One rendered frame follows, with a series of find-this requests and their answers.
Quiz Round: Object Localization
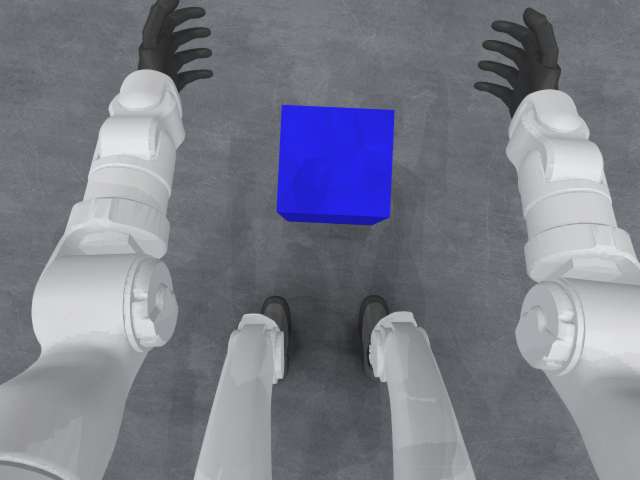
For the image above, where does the right robot hand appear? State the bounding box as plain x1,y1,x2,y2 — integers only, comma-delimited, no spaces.
474,7,561,118

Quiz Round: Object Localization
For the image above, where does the left robot hand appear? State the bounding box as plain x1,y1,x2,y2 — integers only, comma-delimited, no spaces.
137,0,213,93

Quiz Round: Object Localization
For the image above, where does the left robot thigh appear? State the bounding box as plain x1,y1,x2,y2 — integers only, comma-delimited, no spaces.
194,324,284,480

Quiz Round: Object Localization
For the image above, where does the robot right forearm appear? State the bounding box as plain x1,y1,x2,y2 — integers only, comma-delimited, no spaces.
506,89,640,286

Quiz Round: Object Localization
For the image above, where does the carton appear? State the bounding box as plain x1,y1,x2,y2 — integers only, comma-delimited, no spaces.
276,105,395,225

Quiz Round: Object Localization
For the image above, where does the robot left forearm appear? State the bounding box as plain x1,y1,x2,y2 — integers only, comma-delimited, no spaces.
32,69,185,345

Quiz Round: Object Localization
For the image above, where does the robot right upper arm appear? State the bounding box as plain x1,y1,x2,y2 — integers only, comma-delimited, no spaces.
515,277,640,480

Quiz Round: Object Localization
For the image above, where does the robot right foot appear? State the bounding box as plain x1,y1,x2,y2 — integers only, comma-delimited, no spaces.
359,295,389,381

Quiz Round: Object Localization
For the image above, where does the robot left upper arm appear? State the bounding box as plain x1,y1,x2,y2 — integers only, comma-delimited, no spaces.
0,253,178,480

